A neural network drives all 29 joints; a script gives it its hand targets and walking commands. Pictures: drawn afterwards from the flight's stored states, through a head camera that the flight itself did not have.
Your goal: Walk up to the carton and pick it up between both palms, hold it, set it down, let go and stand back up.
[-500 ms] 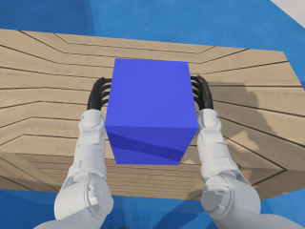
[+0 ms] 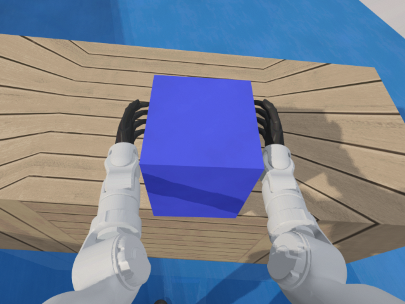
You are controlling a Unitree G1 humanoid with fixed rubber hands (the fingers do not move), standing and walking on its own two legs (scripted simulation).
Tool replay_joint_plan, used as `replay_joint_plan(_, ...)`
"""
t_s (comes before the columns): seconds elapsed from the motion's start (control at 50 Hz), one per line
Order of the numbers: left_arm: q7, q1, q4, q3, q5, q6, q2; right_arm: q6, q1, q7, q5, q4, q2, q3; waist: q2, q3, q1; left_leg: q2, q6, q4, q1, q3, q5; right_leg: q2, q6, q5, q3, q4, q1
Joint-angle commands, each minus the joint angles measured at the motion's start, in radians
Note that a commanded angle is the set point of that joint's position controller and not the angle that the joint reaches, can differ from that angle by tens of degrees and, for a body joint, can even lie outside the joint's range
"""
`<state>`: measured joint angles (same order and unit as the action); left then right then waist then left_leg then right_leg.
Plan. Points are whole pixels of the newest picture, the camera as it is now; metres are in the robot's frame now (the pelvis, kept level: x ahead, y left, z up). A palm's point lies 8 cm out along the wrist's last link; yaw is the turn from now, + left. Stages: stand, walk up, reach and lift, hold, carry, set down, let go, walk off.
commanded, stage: reach and lift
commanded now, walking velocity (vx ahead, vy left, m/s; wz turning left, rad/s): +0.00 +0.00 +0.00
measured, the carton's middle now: (198, 153) +0.41 +0.04 +0.00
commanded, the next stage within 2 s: none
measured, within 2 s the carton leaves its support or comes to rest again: leaves its support in 0.78 s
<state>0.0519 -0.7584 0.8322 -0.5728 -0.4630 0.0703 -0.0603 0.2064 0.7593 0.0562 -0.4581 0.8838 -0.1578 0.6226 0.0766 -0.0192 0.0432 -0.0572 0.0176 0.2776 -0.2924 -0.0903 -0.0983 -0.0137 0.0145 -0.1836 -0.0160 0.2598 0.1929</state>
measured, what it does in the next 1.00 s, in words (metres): stands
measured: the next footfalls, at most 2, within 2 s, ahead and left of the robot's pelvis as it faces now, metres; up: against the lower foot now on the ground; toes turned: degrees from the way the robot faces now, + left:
none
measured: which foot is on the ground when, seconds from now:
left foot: down 0.00-1.00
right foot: down 0.00-1.00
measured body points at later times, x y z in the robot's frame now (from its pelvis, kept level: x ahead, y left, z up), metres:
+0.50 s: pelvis +0.00 +0.00 +0.00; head +0.06 +0.03 +0.45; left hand +0.41 +0.19 +0.05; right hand +0.42 -0.11 +0.07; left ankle +0.02 +0.13 -0.75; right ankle -0.04 -0.12 -0.75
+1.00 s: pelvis -0.02 +0.00 +0.00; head +0.00 +0.03 +0.45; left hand +0.39 +0.18 +0.08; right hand +0.40 -0.11 +0.10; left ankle +0.02 +0.13 -0.75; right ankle -0.04 -0.12 -0.75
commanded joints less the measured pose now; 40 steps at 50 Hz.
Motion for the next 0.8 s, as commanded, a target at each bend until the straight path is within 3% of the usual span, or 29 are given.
replay_joint_plan(0.0, 0.062, -0.429, 0.028, 0.243, -0.002, 0.005, -0.446, 0.061, 0.402, -0.115, -0.040, 0.043, -0.477, -0.291, -0.085, 0.491, 0.019, 0.051, -0.018, 0.061, 0.268, -0.089, 0.373, 0.036, 0.028, 0.306, -0.088, 0.024, -0.107)
replay_joint_plan(0.06, 0.065, -0.435, 0.035, 0.246, 0.004, 0.009, -0.447, 0.065, 0.402, -0.109, -0.042, 0.050, -0.477, -0.289, -0.081, 0.491, 0.006, 0.045, -0.015, 0.067, 0.276, -0.090, 0.388, 0.037, 0.030, 0.324, -0.095, 0.026, -0.108)
replay_joint_plan(0.22, 0.061, -0.418, 0.049, 0.243, 0.000, 0.015, -0.443, 0.080, 0.401, -0.096, -0.025, 0.061, -0.474, -0.315, -0.086, 0.489, 0.016, 0.044, -0.019, 0.066, 0.261, -0.086, 0.405, 0.035, 0.028, 0.369, -0.094, 0.032, -0.125)
replay_joint_plan(0.36, 0.048, -0.432, 0.047, 0.292, 0.030, 0.030, -0.469, 0.110, 0.425, -0.090, -0.006, 0.068, -0.466, -0.351, -0.093, 0.544, 0.005, 0.036, -0.002, 0.088, 0.298, -0.078, 0.460, 0.043, 0.019, 0.387, -0.102, 0.037, -0.108)
replay_joint_plan(0.78, 0.035, -0.558, -0.038, 0.451, 0.150, -0.020, -0.498, 0.060, 0.519, -0.065, 0.144, 0.036, -0.465, -0.511, -0.101, 0.634, -0.017, 0.041, 0.005, 0.075, 0.320, -0.049, 0.373, 0.046, 0.013, 0.404, -0.087, 0.031, -0.149)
